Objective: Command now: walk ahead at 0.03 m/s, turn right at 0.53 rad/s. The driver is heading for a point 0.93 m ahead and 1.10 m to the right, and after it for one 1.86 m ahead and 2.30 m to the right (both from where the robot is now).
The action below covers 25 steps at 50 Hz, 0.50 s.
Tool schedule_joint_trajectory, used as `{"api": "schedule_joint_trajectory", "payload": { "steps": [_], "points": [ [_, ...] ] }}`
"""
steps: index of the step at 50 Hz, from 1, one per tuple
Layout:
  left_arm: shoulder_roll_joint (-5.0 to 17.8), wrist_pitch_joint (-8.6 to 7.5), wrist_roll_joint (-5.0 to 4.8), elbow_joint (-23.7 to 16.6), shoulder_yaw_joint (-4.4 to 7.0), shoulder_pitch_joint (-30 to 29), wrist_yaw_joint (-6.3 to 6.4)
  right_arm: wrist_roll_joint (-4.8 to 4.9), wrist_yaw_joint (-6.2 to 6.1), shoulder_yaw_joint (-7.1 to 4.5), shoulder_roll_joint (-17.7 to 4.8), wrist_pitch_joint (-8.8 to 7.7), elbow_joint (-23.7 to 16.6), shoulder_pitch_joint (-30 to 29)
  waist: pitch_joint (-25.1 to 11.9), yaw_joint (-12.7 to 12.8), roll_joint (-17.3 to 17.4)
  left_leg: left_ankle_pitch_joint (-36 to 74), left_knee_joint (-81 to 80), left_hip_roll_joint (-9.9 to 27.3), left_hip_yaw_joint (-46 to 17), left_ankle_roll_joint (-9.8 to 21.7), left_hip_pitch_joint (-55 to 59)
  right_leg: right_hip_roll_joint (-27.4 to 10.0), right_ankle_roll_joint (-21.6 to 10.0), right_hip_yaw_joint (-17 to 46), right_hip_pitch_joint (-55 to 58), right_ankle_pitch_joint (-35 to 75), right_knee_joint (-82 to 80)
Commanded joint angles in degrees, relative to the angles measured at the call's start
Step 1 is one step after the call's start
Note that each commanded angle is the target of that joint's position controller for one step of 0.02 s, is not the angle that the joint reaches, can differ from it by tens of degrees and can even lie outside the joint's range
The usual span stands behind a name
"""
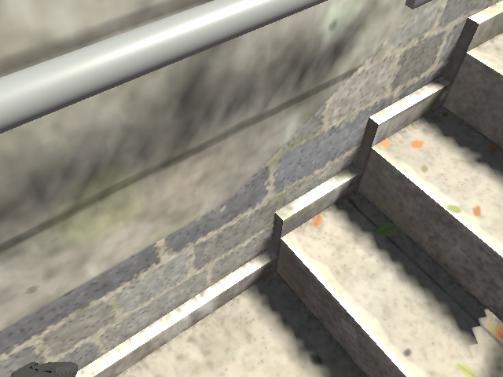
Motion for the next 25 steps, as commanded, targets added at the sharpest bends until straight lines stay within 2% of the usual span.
{"api": "schedule_joint_trajectory", "payload": {
  "steps": [1, 2, 3, 4, 5, 6, 7, 10, 13, 14, 15, 16, 17, 18, 19, 20, 21, 22, 23, 24, 25],
  "points": [
    [3.5, -2.58, -0.51, -7.8, 0.35, -3.5, -0.64, -3.04, -0.53, -4.85, -14.5, -0.25, -1.9, 4.5, -7.4, -3.0, 16.8, 0.4, -16.0, 24.2, -26.1, 16.0, 15.1, -1.9, 2.4, -2.1, -16.5, -22.5, 20.9],
    [7.8, -3.21, 0.03, -7.2, 1.71, -1.8, -1.02, -2.47, -0.73, -3.86, -11.0, -0.47, -3.2, 2.5, -7.8, -2.2, 13.0, 4.7, -14.9, 24.9, -23.3, 16.8, 14.3, -5.6, 4.1, -0.6, -16.2, -19.8, 30.4],
    [8.1, -2.98, -0.20, -5.5, 2.27, 1.0, -1.29, -1.31, -1.00, -3.47, -9.0, -0.56, -3.6, 0.8, -8.1, -1.3, 9.9, 7.5, -13.0, 21.4, -16.9, 14.5, 14.3, -5.9, 4.9, -1.5, -15.4, -17.0, 34.7],
    [7.1, -2.36, 0.35, -3.8, 2.18, 2.9, -1.25, -0.77, -1.05, -3.61, -8.9, -0.61, -3.9, -0.7, -7.6, -0.8, 6.6, 9.9, -11.3, 18.3, -12.2, 11.9, 14.5, -6.0, 5.8, -2.8, -15.4, -14.3, 37.7],
    [5.5, -2.10, 0.99, -3.8, 1.59, 2.7, -1.30, -0.52, -1.27, -3.75, -9.0, -0.83, -3.4, -0.2, -6.8, -1.5, 5.9, 14.6, -10.7, 16.8, -8.0, 11.4, 14.5, -7.1, 6.6, -4.8, -16.4, -12.4, 38.2],
    [4.0, -1.91, 1.04, -4.6, 0.97, 0.6, -1.45, -0.56, -1.43, -3.76, -9.2, -0.65, -2.8, 1.0, -5.9, -2.4, 5.4, 16.3, -10.6, 16.2, -6.2, 11.7, 14.3, -7.8, 7.2, -6.2, -16.9, -11.3, 36.8],
    [2.9, -2.51, 0.37, -5.6, 0.51, -0.8, -1.68, -0.07, -1.41, -4.09, -9.6, -0.46, -1.7, 3.7, -6.0, -4.0, 6.0, 17.5, -11.1, 15.6, -4.4, 12.1, 14.3, -7.8, 7.5, -7.6, -16.0, -10.6, 36.4],
    [1.7, -2.79, -0.21, -7.7, -0.20, -4.2, -1.82, -0.46, -1.56, -4.84, -11.1, -0.20, -0.7, 5.2, -6.7, -5.2, 9.6, 16.3, -11.9, 17.1, -2.6, 12.8, 16.6, -9.8, 7.8, -8.2, -14.8, -10.3, 28.7],
    [2.1, -2.69, -0.11, -7.4, -0.28, -2.0, -2.31, -0.05, -1.15, -5.76, -12.8, -0.12, -1.3, 2.3, -7.6, -3.7, 11.8, 11.4, -12.2, 16.6, 1.6, 11.1, 11.2, -9.8, 6.2, -11.0, -3.6, -9.3, 18.8],
    [2.4, -2.31, 0.04, -7.6, -0.15, -1.8, -2.42, 0.08, -1.13, -5.73, -12.6, 0.14, -1.8, 1.4, -7.3, -3.4, 13.0, 9.6, -12.2, 16.9, 2.0, 10.5, 10.7, -9.6, 5.5, -11.7, -1.7, -8.7, 15.6],
    [2.9, -1.79, -0.04, -7.7, 0.09, -1.3, -2.61, 0.75, -1.09, -5.96, -12.9, 0.24, -1.7, 1.4, -6.3, -3.1, 13.4, 7.6, -12.1, 17.7, 1.5, 9.8, 10.2, -9.8, 4.6, -11.5, -0.1, -8.5, 12.1],
    [3.2, -0.92, -0.16, -6.5, 0.23, 0.5, -3.04, 1.71, -0.65, -5.87, -12.2, -0.17, -1.9, 0.9, -6.6, -2.5, 13.9, 7.4, -10.4, 18.2, 1.9, 8.5, 10.4, -8.9, 3.1, -12.2, 2.1, -6.4, 6.8],
    [3.6, -0.46, -0.17, -5.2, 0.65, 3.1, -3.32, 1.95, -0.15, -5.44, -11.3, -0.13, -2.0, 1.4, -7.0, -1.9, 12.9, 7.0, -8.4, 17.3, 3.4, 6.7, 10.3, -7.7, 0.9, -13.5, 5.8, -3.6, 0.2],
    [4.6, -0.13, -0.38, -3.6, 1.36, 5.6, -3.32, 1.35, -0.05, -4.86, -9.5, 0.04, -1.4, 3.2, -7.1, -1.6, 12.0, 4.0, -5.1, 15.2, 5.7, 4.3, 8.0, -5.1, -0.7, -15.0, 11.2, -2.5, -4.5],
    [6.4, -0.13, -1.00, -3.4, 2.31, 8.3, -2.88, 0.60, 0.46, -4.13, -6.7, -0.12, -0.7, 6.6, -6.7, -1.0, 7.2, -2.1, 3.9, 12.1, 10.5, -0.1, 0.7, -8.9, -2.9, -8.6, 19.8, 3.9, -9.1],
    [14.0, -0.21, -0.81, -4.4, 3.91, 9.7, -1.76, -2.35, 1.01, -3.22, -3.7, 0.11, -3.9, 7.2, -6.1, -2.1, -12.6, -24.8, 23.5, 5.5, 13.9, -6.0, -17.3, -24.1, -10.1, 12.5, 27.6, 26.7, -8.5],
    [16.2, -0.87, 1.92, -5.8, 4.47, 8.2, -2.30, -0.81, 0.61, -3.69, -6.7, -0.43, -6.6, 1.2, -11.5, 1.3, -13.2, -26.9, 33.2, 3.3, 1.9, -6.5, -19.2, -28.5, -19.0, 20.7, 20.6, 24.9, -11.9],
    [13.4, -1.90, 2.04, -6.6, 3.76, 5.2, -2.83, 0.36, -0.07, -4.32, -9.4, -0.31, -6.7, -0.7, -9.3, 0.9, -7.7, -23.4, 37.9, 3.7, -0.4, -5.7, -19.2, -26.2, -17.4, 17.0, 18.9, 21.5, -12.8],
    [11.4, -2.67, 0.71, -6.2, 3.44, 3.1, -2.55, 0.35, -0.80, -4.71, -10.1, 0.15, -5.8, 1.2, -7.9, -1.2, -5.1, -17.9, 38.2, 4.4, -0.7, -5.1, -20.3, -23.5, -13.6, 12.9, 18.0, 18.5, -11.9],
    [8.9, -2.74, -0.41, -5.7, 2.52, 2.0, -2.51, -0.25, -1.35, -4.72, -9.9, 0.90, -5.0, 1.6, -7.0, -1.9, -3.5, -14.7, 37.9, 5.1, -0.9, -5.2, -20.0, -21.1, -11.3, 10.7, 16.7, 16.6, -10.9],
    [8.7, -2.27, -0.73, -6.1, 2.31, 0.4, -2.38, -0.89, -1.93, -4.73, -9.2, 0.97, -5.6, 2.7, -6.8, -2.4, -4.0, -12.2, 37.5, 5.0, -1.0, -5.1, -18.2, -20.3, -10.6, 9.5, 13.9, 15.0, -10.6]
  ]
}}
